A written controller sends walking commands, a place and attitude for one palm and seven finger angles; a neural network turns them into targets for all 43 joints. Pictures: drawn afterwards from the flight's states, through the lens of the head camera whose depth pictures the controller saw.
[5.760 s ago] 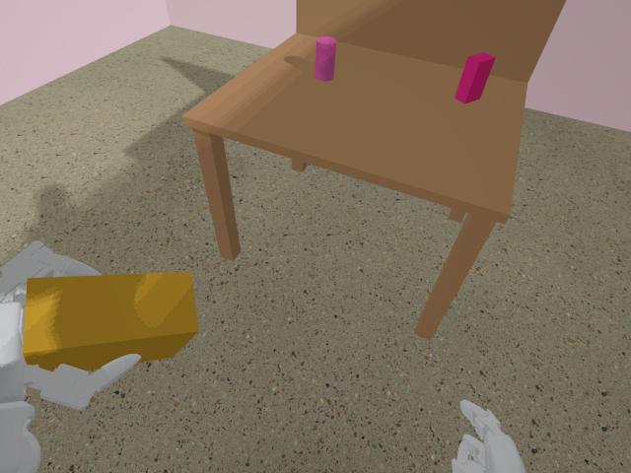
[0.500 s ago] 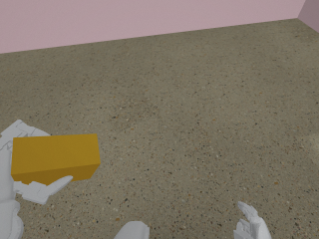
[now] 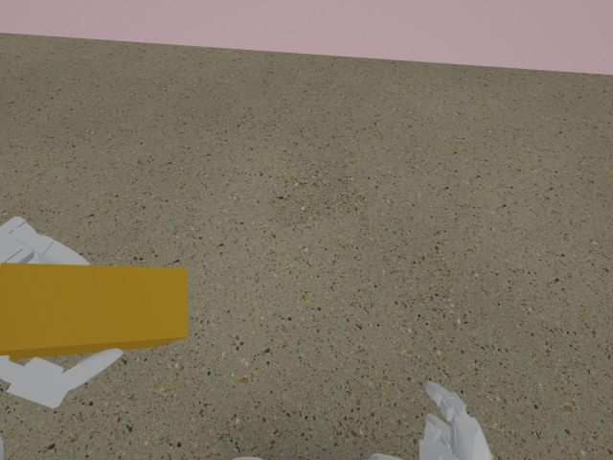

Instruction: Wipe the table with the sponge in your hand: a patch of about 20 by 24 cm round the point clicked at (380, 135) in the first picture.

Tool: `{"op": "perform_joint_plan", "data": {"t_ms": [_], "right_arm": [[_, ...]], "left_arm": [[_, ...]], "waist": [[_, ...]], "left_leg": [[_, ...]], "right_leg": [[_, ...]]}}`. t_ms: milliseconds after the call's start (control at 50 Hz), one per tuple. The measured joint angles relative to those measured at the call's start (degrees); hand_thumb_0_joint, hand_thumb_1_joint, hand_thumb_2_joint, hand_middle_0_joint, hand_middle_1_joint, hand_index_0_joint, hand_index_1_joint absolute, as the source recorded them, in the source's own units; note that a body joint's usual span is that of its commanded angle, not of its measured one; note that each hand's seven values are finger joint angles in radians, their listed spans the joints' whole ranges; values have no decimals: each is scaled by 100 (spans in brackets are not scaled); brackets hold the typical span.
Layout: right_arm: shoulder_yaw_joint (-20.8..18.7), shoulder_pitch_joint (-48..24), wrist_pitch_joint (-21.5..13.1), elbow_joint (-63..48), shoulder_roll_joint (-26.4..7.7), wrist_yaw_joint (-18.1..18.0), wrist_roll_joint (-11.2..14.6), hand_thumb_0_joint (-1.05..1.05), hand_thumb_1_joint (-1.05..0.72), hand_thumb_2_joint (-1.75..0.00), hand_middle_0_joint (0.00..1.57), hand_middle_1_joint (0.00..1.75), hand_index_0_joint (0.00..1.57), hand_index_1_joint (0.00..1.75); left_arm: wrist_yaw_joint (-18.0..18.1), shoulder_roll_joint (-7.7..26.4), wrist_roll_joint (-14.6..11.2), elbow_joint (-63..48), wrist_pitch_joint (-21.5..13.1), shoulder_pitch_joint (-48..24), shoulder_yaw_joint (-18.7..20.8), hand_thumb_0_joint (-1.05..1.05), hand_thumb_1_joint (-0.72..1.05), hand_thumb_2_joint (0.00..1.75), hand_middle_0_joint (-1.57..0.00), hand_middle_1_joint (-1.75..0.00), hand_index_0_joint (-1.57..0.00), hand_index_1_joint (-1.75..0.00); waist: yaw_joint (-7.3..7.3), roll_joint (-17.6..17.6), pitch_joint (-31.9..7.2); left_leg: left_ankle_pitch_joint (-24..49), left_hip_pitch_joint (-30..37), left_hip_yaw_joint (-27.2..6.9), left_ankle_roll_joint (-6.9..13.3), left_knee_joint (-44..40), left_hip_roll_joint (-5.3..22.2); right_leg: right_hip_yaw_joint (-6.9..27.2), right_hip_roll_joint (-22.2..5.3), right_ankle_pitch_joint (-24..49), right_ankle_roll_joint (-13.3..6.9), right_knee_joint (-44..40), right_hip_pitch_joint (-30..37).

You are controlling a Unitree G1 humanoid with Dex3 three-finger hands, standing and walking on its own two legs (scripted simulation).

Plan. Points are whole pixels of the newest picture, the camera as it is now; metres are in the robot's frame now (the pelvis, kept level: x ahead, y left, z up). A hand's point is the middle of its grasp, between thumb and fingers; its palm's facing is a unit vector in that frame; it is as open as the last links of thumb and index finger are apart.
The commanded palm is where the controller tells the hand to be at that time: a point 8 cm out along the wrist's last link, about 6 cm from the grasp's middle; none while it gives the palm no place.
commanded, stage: walk to a spot facing it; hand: left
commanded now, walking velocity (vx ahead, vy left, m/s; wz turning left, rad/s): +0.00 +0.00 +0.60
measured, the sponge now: (122, 313) +0.22 +0.19 +0.16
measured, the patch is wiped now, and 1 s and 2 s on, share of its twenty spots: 0.00 0.00 0.00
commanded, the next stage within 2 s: turn to face it in 1.78 s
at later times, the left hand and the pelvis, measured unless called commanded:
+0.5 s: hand out of the picture +0.06 +0.25 +0.19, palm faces +0.66 -0.65 -0.37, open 10.3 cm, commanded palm -0.01 +0.28 +0.18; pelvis -0.07 -0.04 -0.01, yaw +18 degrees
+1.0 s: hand out of the picture +0.03 +0.23 +0.18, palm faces +0.72 -0.49 -0.49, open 10.3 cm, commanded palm -0.04 +0.24 +0.18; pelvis -0.03 -0.08 +0.01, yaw +32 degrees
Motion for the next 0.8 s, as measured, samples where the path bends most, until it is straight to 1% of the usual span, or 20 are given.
{"op": "perform_joint_plan", "data": {"t_ms": [60,80,100,140,180,220,260,300,420,460,480,520,560,580,640,700,740,760,780,800], "right_arm": [[49,13,3,86,-16,-33,2,1,-90,-90,21,30,21,30],[50,-24,24,120,-66,-49,16,1,-90,-90,21,30,21,30],[39,-91,62,197,-132,-75,21,1,-90,-90,21,30,21,30],[-10,-171,123,371,-268,-115,-13,1,-90,-90,21,30,21,30],[-58,-207,222,455,-393,-160,-41,1,-90,-90,21,30,21,30],[-119,-202,269,460,-490,-235,-67,1,-90,-90,21,30,21,30],[-194,-176,275,416,-566,-308,-106,1,-90,-90,21,30,21,30],[-273,-130,283,314,-655,-356,-152,1,-90,-90,20,30,20,30],[-488,15,265,5,-900,-381,-178,1,-90,-90,20,30,20,30],[-504,59,228,-155,-975,-378,-154,1,-90,-90,20,30,20,30],[-525,30,173,-196,-962,-379,-145,1,-90,-90,20,30,20,30],[-514,-48,87,-60,-723,-326,-100,1,-90,-90,20,30,20,30],[-433,14,52,75,-479,-230,-37,1,-90,-90,20,30,20,30],[-376,63,28,133,-372,-192,-16,1,-90,-90,20,30,20,30],[-174,177,-52,261,-122,-117,-2,1,-90,-90,20,30,20,30],[4,227,-100,335,36,-102,-38,1,-90,-90,20,30,20,30],[83,223,-84,355,91,-109,-58,1,-90,-90,20,30,21,30],[105,199,-63,351,89,-111,-57,1,-90,-90,21,30,21,30],[102,114,-20,396,50,-114,-50,1,-90,-90,21,30,21,30],[85,6,32,489,-17,-111,-61,1,-90,-90,21,30,21,30]], "left_arm": [[-18,23,-12,268,57,-124,44,-1,-51,101,-70,-137,-71,-136],[-15,-31,21,396,92,-245,29,-1,-51,101,-70,-137,-71,-136],[-4,-120,60,540,151,-395,-28,-1,-51,101,-70,-137,-71,-136],[34,-321,66,818,272,-638,-191,-1,-51,101,-70,-137,-71,-136],[50,-510,72,987,347,-682,-297,-1,-51,101,-70,-137,-71,-136],[55,-591,104,1026,355,-648,-393,-1,-51,101,-70,-137,-71,-136],[60,-540,126,958,308,-593,-452,-1,-51,101,-70,-137,-71,-136],[75,-423,125,814,235,-517,-449,-1,-51,101,-70,-137,-71,-136],[238,-155,81,287,33,-372,-186,-1,-51,101,-70,-137,-71,-136],[311,-168,31,140,-1,-364,-81,-1,-51,101,-70,-137,-71,-136],[340,-175,15,122,-46,-412,-30,-1,-51,101,-70,-137,-71,-136],[316,-185,119,359,-164,-588,15,-1,-51,101,-70,-137,-71,-136],[212,-226,236,634,-153,-697,-34,-1,-51,101,-70,-137,-71,-136],[173,-262,269,704,-122,-727,-79,-1,-51,101,-70,-137,-71,-136],[110,-392,258,722,-123,-667,-197,-1,-51,101,-70,-137,-71,-136],[80,-415,232,704,-174,-562,-238,-1,-51,101,-70,-137,-71,-137],[77,-328,242,774,-173,-604,-220,-1,-51,101,-69,-137,-71,-137],[79,-278,265,816,-151,-681,-212,-1,-51,101,-69,-137,-71,-137],[71,-280,286,880,-119,-809,-240,-1,-51,101,-69,-137,-71,-137],[54,-322,288,964,-86,-942,-298,-1,-51,101,-69,-137,-71,-137]], "waist": [[158,150,-22],[213,233,3],[228,305,44],[245,260,71],[210,139,38],[111,-1,-9],[25,-174,-62],[-23,-320,-134],[-1,-568,-291],[12,-541,-313],[-2,-515,-266],[12,-602,-153],[-15,-538,-222],[-9,-479,-251],[70,-269,-265],[188,-57,-236],[245,55,-214],[255,99,-202],[256,148,-138],[259,168,-60]], "left_leg": [[19,-174,-214,-116,197,-48],[-95,-279,-242,-72,399,-17],[-584,-447,-254,-41,848,-27],[-1140,-842,-135,-62,2245,-203],[-1126,-1072,106,-139,3399,-274],[-1079,-1077,338,-188,3862,-230],[-1113,-879,543,-176,3621,-132],[-1202,-572,715,-123,2979,-19],[-1593,393,1041,79,875,84],[-1328,805,1048,244,19,40],[-650,786,974,276,-94,41],[-584,707,880,153,266,-1],[-738,701,671,96,295,17],[-739,720,561,78,235,37],[-612,811,309,34,7,117],[-591,850,153,1,-63,185],[-787,722,55,30,216,220],[-1060,537,34,142,568,247],[-1435,272,17,207,1201,234],[-1622,-21,-6,217,1980,149]], "right_leg": [[-32,113,355,-11,-1109,632],[-113,149,872,-240,-1370,728],[-206,151,1016,-482,-1312,715],[-322,4,927,-772,-1212,728],[-390,-146,930,-845,-1343,814],[-517,-279,1067,-833,-1581,918],[-656,-405,1195,-841,-1778,964],[-784,-501,1286,-853,-1896,928],[-1103,-749,1300,-818,-1689,565],[-1161,-845,1109,-747,-1218,325],[-1034,-839,696,-603,-688,115],[-482,-696,-22,-435,650,-305],[-218,-527,-21,-322,1565,-635],[-178,-483,51,-276,1720,-716],[-198,-418,249,-203,1197,-606],[-287,-315,268,-160,76,-120],[-386,-201,278,-163,-814,385],[-427,-164,483,-303,-1148,531],[-495,-180,877,-513,-1095,487],[-562,-237,959,-687,-937,450]]}}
